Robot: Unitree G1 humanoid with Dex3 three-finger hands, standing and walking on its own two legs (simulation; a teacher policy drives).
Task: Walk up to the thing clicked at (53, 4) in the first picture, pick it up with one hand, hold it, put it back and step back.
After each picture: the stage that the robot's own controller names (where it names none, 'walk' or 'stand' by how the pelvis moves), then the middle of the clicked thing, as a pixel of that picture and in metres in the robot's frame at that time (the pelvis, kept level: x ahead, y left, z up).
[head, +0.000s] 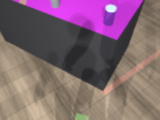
stand; out of the picture +1.11 +0.22 -0.08
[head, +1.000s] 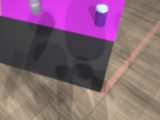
walk; (34, 3) +0.97 +0.28 -0.06
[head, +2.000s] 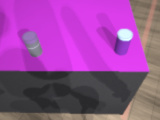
walk; (33, 44) +0.60 +0.22 -0.06
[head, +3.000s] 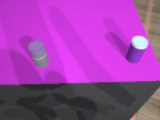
stand; (39, 54) +0.50 +0.21 -0.04
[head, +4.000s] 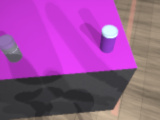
stand; (10, 49) +0.51 +0.34 -0.04
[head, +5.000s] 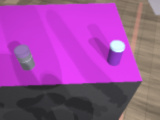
stand; (25, 58) +0.52 +0.30 -0.07
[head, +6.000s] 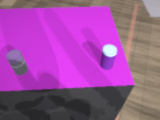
stand; (17, 62) +0.51 +0.32 -0.08
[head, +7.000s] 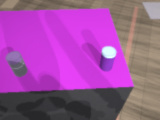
stand; (17, 64) +0.50 +0.33 -0.08
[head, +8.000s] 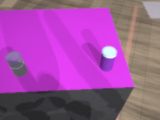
stand; (17, 64) +0.50 +0.33 -0.08
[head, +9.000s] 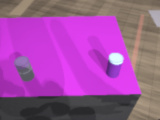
rise first; (24, 69) +0.49 +0.31 -0.08
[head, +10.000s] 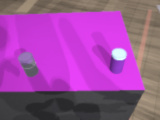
go down; (29, 64) +0.51 +0.30 -0.08
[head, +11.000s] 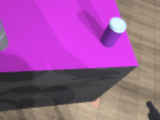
go down; out of the picture +0.50 +0.27 -0.01
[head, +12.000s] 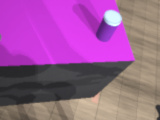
approach; out of the picture +0.52 +0.29 +0.00
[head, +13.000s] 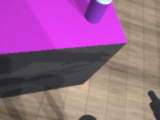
close in; out of the picture +0.54 +0.31 +0.04
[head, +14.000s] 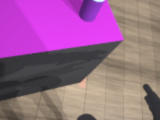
lift; out of the picture +0.53 +0.31 +0.04
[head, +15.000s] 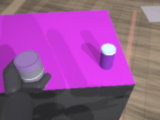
lift; (32, 72) +0.31 +0.16 +0.14
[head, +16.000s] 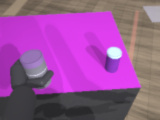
hold; (36, 69) +0.34 +0.16 +0.11
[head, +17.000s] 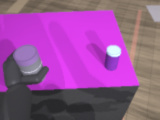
hold; (31, 65) +0.34 +0.18 +0.13
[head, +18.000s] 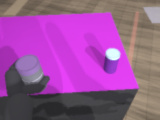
hold; (32, 75) +0.33 +0.17 +0.10
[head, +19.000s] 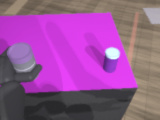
crouch; (24, 63) +0.35 +0.19 +0.13
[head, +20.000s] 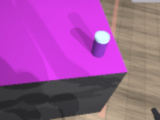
crouch; out of the picture +0.49 +0.28 +0.16
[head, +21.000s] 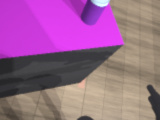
lower; out of the picture +0.52 +0.30 +0.02
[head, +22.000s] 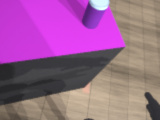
lower; out of the picture +0.51 +0.29 +0.03
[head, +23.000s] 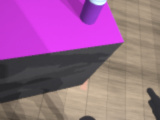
lower; out of the picture +0.52 +0.30 +0.04
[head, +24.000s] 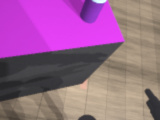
lower; out of the picture +0.52 +0.31 +0.04
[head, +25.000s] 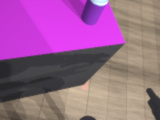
open; out of the picture +0.52 +0.31 +0.03
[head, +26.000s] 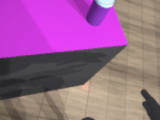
sink last; out of the picture +0.52 +0.30 +0.03
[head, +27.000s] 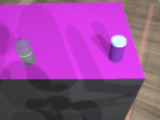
stand; (25, 53) +0.53 +0.32 -0.02
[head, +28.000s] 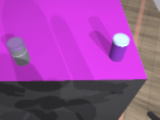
stand; (19, 52) +0.50 +0.30 -0.01
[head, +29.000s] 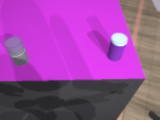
stand; (17, 51) +0.50 +0.30 -0.01
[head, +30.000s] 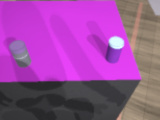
stand; (20, 54) +0.52 +0.30 -0.04
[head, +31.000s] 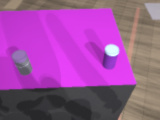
stand; (22, 63) +0.51 +0.31 -0.08
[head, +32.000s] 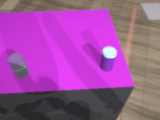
stand; (19, 66) +0.50 +0.32 -0.08
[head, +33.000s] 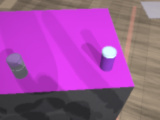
stand; (17, 66) +0.49 +0.32 -0.08
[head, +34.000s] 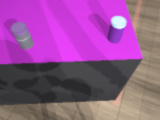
walk; (22, 36) +0.57 +0.29 -0.06
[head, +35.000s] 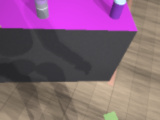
walk; (41, 6) +0.81 +0.22 -0.06
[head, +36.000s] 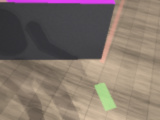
stand; out of the picture +1.13 +0.34 -0.06
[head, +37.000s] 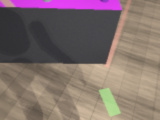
stand; out of the picture +1.11 +0.28 -0.07
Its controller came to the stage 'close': yes
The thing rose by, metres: 0.22
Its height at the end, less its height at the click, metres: +0.00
